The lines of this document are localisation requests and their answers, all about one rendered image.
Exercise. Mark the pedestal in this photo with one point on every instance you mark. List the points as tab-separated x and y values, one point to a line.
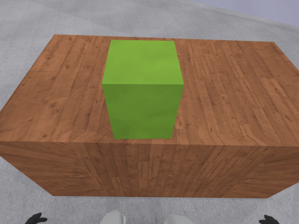
236	133

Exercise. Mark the robot left hand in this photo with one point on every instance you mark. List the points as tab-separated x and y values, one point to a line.
36	218

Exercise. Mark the left robot thigh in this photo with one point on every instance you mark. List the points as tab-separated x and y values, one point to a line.
114	218

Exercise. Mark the robot right hand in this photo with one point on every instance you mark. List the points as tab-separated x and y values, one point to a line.
269	220

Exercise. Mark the carton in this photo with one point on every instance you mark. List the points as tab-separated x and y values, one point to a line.
142	85

